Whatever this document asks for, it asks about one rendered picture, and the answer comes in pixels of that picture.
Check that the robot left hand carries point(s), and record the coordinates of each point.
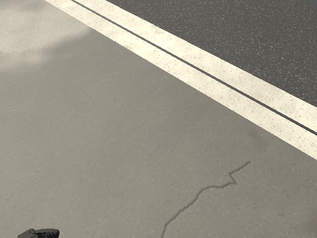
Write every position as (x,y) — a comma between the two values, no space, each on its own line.
(40,233)

